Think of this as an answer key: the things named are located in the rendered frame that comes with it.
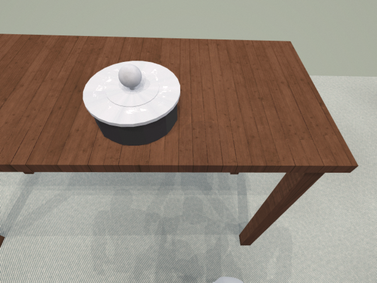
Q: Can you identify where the pot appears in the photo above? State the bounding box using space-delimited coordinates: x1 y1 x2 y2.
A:
95 104 177 146

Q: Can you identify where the knob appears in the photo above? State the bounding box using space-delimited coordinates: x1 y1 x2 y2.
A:
118 64 142 88

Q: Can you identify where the lid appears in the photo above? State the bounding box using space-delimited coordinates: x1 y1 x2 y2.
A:
83 61 180 127

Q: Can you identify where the table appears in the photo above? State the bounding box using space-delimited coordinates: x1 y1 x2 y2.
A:
0 34 358 247

